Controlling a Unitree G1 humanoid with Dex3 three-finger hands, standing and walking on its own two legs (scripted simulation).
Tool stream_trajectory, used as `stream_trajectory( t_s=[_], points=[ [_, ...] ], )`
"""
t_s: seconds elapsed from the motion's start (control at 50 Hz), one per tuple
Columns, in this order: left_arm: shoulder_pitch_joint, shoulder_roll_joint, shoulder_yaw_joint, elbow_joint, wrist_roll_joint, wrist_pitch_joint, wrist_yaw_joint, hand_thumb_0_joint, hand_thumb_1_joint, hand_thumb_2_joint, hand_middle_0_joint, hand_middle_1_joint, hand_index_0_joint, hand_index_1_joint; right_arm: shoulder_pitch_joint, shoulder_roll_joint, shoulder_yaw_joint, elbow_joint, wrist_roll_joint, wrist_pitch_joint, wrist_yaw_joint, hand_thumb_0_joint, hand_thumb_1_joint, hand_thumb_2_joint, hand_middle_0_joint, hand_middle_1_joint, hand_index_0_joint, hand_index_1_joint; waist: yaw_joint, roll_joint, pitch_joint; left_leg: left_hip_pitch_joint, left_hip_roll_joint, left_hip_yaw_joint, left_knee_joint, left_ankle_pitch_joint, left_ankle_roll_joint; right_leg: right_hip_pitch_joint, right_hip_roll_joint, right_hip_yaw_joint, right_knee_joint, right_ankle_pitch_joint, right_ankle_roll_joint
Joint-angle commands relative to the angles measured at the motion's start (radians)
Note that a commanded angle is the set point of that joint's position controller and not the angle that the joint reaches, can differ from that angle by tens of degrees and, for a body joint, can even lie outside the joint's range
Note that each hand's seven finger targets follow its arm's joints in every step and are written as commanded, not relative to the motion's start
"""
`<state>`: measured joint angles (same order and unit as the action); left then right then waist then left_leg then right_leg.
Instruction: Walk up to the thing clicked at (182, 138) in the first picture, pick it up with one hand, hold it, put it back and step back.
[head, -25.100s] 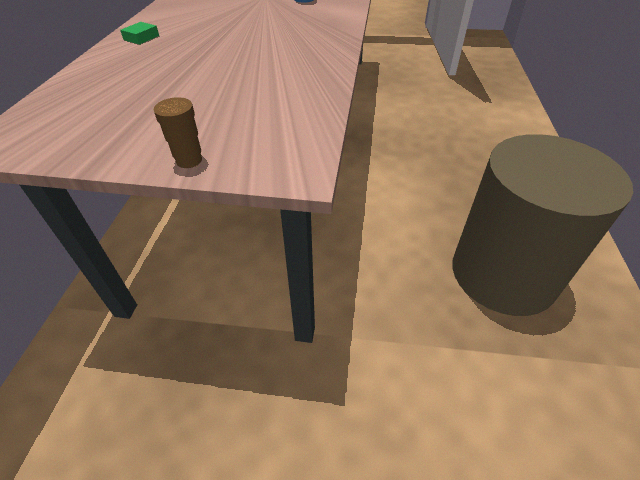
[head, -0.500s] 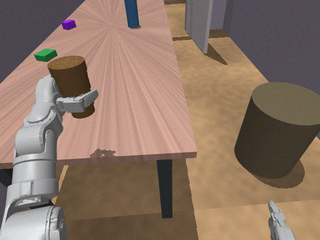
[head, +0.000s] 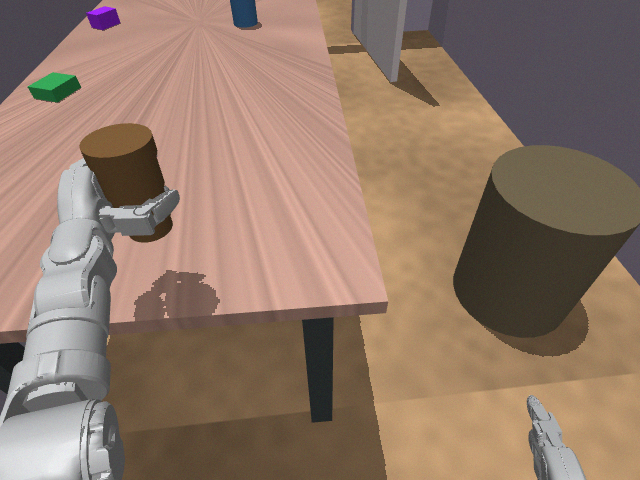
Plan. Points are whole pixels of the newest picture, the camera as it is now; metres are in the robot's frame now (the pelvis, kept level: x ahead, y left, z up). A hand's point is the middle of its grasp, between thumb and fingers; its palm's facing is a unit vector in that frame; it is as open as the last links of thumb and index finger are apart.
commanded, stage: crouch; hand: left
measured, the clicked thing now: (135, 187) +0.44 +0.21 +0.18
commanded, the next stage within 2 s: lower in 0.30 s
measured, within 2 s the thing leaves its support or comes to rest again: rests again in 1.56 s
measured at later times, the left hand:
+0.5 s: hand (150, 201) +0.46 +0.21 +0.14, palm faces +0.21 -0.98 +0.01, open 9.0 cm
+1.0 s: hand (164, 228) +0.47 +0.21 +0.08, palm faces +0.21 -0.98 +0.00, open 9.0 cm
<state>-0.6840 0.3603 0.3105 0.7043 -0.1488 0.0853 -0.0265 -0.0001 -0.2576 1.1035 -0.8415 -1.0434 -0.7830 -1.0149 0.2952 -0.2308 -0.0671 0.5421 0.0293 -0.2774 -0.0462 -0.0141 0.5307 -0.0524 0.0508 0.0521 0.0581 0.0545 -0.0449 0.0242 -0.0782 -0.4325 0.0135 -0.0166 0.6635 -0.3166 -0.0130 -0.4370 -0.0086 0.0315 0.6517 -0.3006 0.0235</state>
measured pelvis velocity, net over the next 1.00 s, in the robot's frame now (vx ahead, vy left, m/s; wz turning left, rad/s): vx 0.00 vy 0.00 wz -0.01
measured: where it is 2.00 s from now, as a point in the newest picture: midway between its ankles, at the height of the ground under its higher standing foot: outside the picture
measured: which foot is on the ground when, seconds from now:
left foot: down 0.00-1.00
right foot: down 0.00-1.00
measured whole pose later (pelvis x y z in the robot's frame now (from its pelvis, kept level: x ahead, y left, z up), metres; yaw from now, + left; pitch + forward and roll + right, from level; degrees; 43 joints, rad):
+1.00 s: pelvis +0.00 +0.00 -0.03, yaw -1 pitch +13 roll -1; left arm -0.71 0.40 0.36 0.93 -0.13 -0.21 -0.04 0.00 -0.26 1.10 -0.84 -1.04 -0.78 -1.02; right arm 0.31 -0.22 -0.05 0.34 0.00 -0.09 -0.02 -0.01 0.49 -0.06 0.05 0.05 0.06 0.05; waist -0.10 0.01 -0.10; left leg -0.68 0.03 -0.02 0.87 -0.41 -0.01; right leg -0.68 0.01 0.03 0.83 -0.37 0.02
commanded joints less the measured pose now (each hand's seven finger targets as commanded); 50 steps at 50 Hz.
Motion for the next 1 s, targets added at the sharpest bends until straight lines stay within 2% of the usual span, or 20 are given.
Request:
stream_trajectory(
  t_s=[0.0, 0.02, 0.18, 0.22, 0.26, 0.3, 0.4, 0.44, 0.5, 0.58, 0.62, 0.66, 0.7, 0.72, 0.76, 0.8, 0.84, 0.86, 0.94, 0.98],
  points=[
    [-0.504, 0.248, 0.04, -0.226, -0.009, -0.126, -0.01, 0.0, 0.307, 1.327, -1.397, -1.475, -1.409, -1.481, -0.05, -0.12, -0.046, -0.167, 0.003, -0.034, -0.013, 0.0, 0.535, -0.055, 0.05, 0.05, 0.049, 0.05, -0.008, 0.031, -0.339, 0.169, -0.011, 0.025, -0.075, 0.241, 0.023, 0.103, 0.024, -0.062, -0.077, 0.237, -0.025],
    [-0.438, 0.247, 0.054, -0.133, -0.01, -0.123, -0.011, 0.0, 0.306, 1.326, -1.388, -1.473, -1.403, -1.477, -0.012, -0.146, -0.066, -0.144, 0.002, -0.024, -0.015, 0.0, 0.539, -0.054, 0.049, 0.05, 0.049, 0.05, -0.02, -0.005, -0.284, 0.148, -0.007, 0.023, -0.073, 0.236, 0.024, 0.077, 0.026, -0.061, -0.079, 0.234, -0.024],
    [-0.512, 0.252, 0.039, -0.245, -0.012, -0.187, -0.018, 0.0, 0.301, 1.281, -1.346, -1.413, -1.358, -1.419, -0.037, -0.12, -0.042, -0.208, -0.001, 0.013, -0.011, 0.0, 0.537, -0.054, 0.05, 0.05, 0.05, 0.05, -0.009, 0.053, -0.372, 0.174, -0.007, 0.026, -0.05, 0.298, 0.023, 0.099, 0.024, -0.058, -0.059, 0.285, -0.026],
    [-0.444, 0.243, 0.046, -0.118, -0.009, -0.177, -0.014, 0.0, 0.291, 1.283, -1.341, -1.412, -1.353, -1.418, -0.049, -0.123, -0.047, -0.221, 0.002, 0.025, -0.012, 0.0, 0.535, -0.055, 0.05, 0.05, 0.05, 0.05, -0.021, -0.001, -0.319, 0.145, -0.007, 0.025, -0.042, 0.296, 0.028, 0.089, 0.025, -0.06, -0.061, 0.286, -0.023],
    [-0.52, 0.265, 0.051, -0.233, -0.006, -0.2, -0.013, 0.0, 0.233, 1.26, -1.317, -1.389, -1.327, -1.397, -0.061, -0.122, -0.046, -0.25, 0.001, 0.035, -0.01, 0.0, 0.53, -0.057, 0.05, 0.05, 0.05, 0.05, -0.012, 0.04, -0.396, 0.167, -0.005, 0.025, -0.043, 0.316, 0.024, 0.117, 0.025, -0.058, -0.051, 0.306, -0.026],
    [-0.408, 0.24, 0.059, -0.086, -0.008, -0.191, -0.016, 0.0, 0.241, 1.265, -1.32, -1.391, -1.331, -1.4, 0.001, -0.114, -0.039, -0.197, -0.002, 0.048, -0.01, 0.0, 0.529, -0.057, 0.05, 0.05, 0.05, 0.05, -0.021, -0.027, -0.308, 0.115, -0.006, 0.025, -0.037, 0.288, 0.031, 0.099, 0.023, -0.057, -0.056, 0.289, -0.019],
    [-0.498, 0.267, 0.057, -0.173, -0.005, -0.217, -0.021, 0.0, 0.235, 1.236, -1.327, -1.385, -1.332, -1.397, -0.016, -0.124, -0.048, -0.247, -0.003, 0.064, -0.008, 0.0, 0.514, -0.061, 0.049, 0.05, 0.049, 0.05, -0.027, 0.019, -0.39, 0.157, -0.004, 0.024, -0.017, 0.325, 0.029, 0.087, 0.022, -0.056, -0.034, 0.316, -0.023],
    [-0.407, 0.235, 0.064, -0.04, -0.008, -0.212, -0.017, 0.0, 0.233, 1.241, -1.342, -1.402, -1.349, -1.412, -0.021, -0.126, -0.059, -0.225, -0.005, 0.075, -0.005, 0.0, 0.513, -0.06, 0.049, 0.05, 0.049, 0.05, -0.036, -0.031, -0.283, 0.079, -0.008, 0.028, -0.013, 0.275, 0.036, 0.056, 0.021, -0.054, -0.038, 0.286, -0.018],
    [-0.474, 0.216, 0.043, -0.09, -0.003, -0.249, -0.018, 0.0, 0.225, 1.24, -1.329, -1.389, -1.333, -1.402, -0.017, -0.086, -0.027, -0.22, -0.01, 0.084, 0.004, 0.0, 0.511, -0.061, 0.049, 0.05, 0.049, 0.05, -0.032, 0.018, -0.33, 0.069, -0.01, 0.03, 0.001, 0.233, 0.034, 0.031, 0.018, -0.05, -0.018, 0.246, -0.021],
    [-0.455, 0.239, 0.055, -0.047, 0.001, -0.282, -0.02, 0.0, 0.216, 1.219, -1.31, -1.376, -1.316, -1.387, -0.029, -0.13, -0.059, -0.261, -0.015, 0.095, 0.0, 0.0, 0.507, -0.062, 0.049, 0.05, 0.049, 0.05, -0.048, -0.007, -0.358, 0.072, -0.002, 0.022, 0.027, 0.236, 0.034, -0.005, 0.024, -0.054, 0.01, 0.239, -0.022],
    [-0.541, 0.263, 0.049, -0.177, -0.003, -0.31, -0.022, 0.0, 0.212, 1.209, -1.3, -1.366, -1.306, -1.377, -0.051, -0.128, -0.052, -0.289, -0.014, 0.098, 0.002, 0.0, 0.506, -0.062, 0.049, 0.05, 0.049, 0.05, -0.032, 0.068, -0.447, 0.113, -0.001, 0.019, 0.042, 0.265, 0.027, -0.008, 0.024, -0.052, 0.028, 0.25, -0.029],
    [-0.459, 0.26, 0.069, -0.046, 0.002, -0.309, -0.018, 0.0, 0.203, 1.224, -1.307, -1.372, -1.311, -1.385, -0.013, -0.139, -0.063, -0.256, -0.021, 0.106, 0.002, 0.0, 0.501, -0.064, 0.049, 0.05, 0.049, 0.05, -0.049, 0.03, -0.393, 0.069, 0.008, 0.008, 0.058, 0.269, 0.025, -0.042, 0.028, -0.057, 0.039, 0.236, -0.031],
    [-0.534, 0.267, 0.058, -0.131, 0.003, -0.334, -0.015, 0.0, 0.204, 1.209, -1.295, -1.359, -1.299, -1.372, -0.064, -0.123, -0.046, -0.321, -0.019, 0.105, 0.002, 0.0, 0.498, -0.065, 0.049, 0.05, 0.049, 0.05, -0.043, 0.051, -0.471, 0.09, 0.004, 0.012, 0.072, 0.278, 0.027, -0.019, 0.024, -0.051, 0.053, 0.254, -0.03],
    [-0.464, 0.26, 0.069, -0.008, 0.005, -0.33, -0.019, 0.0, 0.214, 1.227, -1.307, -1.374, -1.311, -1.387, -0.02, -0.126, -0.047, -0.281, -0.023, 0.114, 0.001, 0.0, 0.5, -0.064, 0.049, 0.05, 0.049, 0.05, -0.057, 0.024, -0.395, 0.05, 0.008, 0.007, 0.075, 0.268, 0.026, -0.056, 0.027, -0.056, 0.056, 0.235, -0.031],
    [-0.518, 0.287, 0.07, -0.108, 0.005, -0.353, -0.019, 0.0, 0.234, 1.213, -1.289, -1.354, -1.292, -1.366, -0.05, -0.126, -0.042, -0.336, -0.023, 0.117, 0.004, 0.0, 0.503, -0.063, 0.049, 0.05, 0.049, 0.05, -0.036, 0.068, -0.448, 0.048, 0.002, 0.012, 0.081, 0.262, 0.024, -0.03, 0.023, -0.051, 0.065, 0.236, -0.034],
    [-0.453, 0.274, 0.075, 0.001, 0.011, -0.349, -0.017, 0.0, 0.236, 1.212, -1.296, -1.359, -1.301, -1.37, -0.015, -0.138, -0.06, -0.3, -0.028, 0.127, 0.004, 0.0, 0.507, -0.061, 0.049, 0.05, 0.049, 0.05, -0.055, 0.02, -0.379, 0.002, 0.003, 0.013, 0.088, 0.224, 0.03, -0.075, 0.027, -0.052, 0.065, 0.212, -0.031],
    [-0.504, 0.277, 0.082, -0.054, 0.003, -0.366, -0.015, 0.0, 0.229, 1.211, -1.287, -1.356, -1.293, -1.366, -0.028, -0.132, -0.057, -0.35, -0.028, 0.128, 0.007, 0.0, 0.505, -0.062, 0.049, 0.05, 0.049, 0.05, -0.058, 0.046, -0.449, 0.012, 0.001, 0.016, 0.098, 0.223, 0.03, -0.057, 0.025, -0.048, 0.076, 0.222, -0.03],
    [-0.439, 0.261, 0.082, 0.044, 0.008, -0.36, -0.016, 0.0, 0.23, 1.205, -1.28, -1.347, -1.286, -1.357, -0.004, -0.122, -0.049, -0.321, -0.03, 0.132, 0.008, 0.0, 0.507, -0.061, 0.049, 0.05, 0.049, 0.05, -0.06, 0.015, -0.375, -0.027, 0.0, 0.016, 0.101, 0.208, 0.031, -0.074, 0.027, -0.05, 0.077, 0.207, -0.029],
    [-0.467, 0.249, 0.063, 0.029, 0.017, -0.377, -0.023, 0.0, 0.23, 1.21, -1.301, -1.36, -1.307, -1.37, -0.004, -0.11, -0.032, -0.387, -0.032, 0.136, 0.015, 0.0, 0.507, -0.061, 0.049, 0.05, 0.049, 0.05, -0.071, 0.022, -0.416, -0.023, 0.003, 0.015, 0.12, 0.204, 0.031, -0.097, 0.028, -0.049, 0.091, 0.2, -0.031],
    [-0.522, 0.305, 0.1, -0.07, 0.007, -0.398, -0.023, 0.0, 0.224, 1.201, -1.275, -1.345, -1.28, -1.355, 0.002, -0.119, -0.041, -0.393, -0.029, 0.139, 0.017, 0.0, 0.507, -0.061, 0.049, 0.05, 0.049, 0.05, -0.045, 0.066, -0.467, -0.028, -0.003, 0.017, 0.119, 0.2, 0.029, -0.071, 0.026, -0.045, 0.101, 0.203, -0.033]
  ],
)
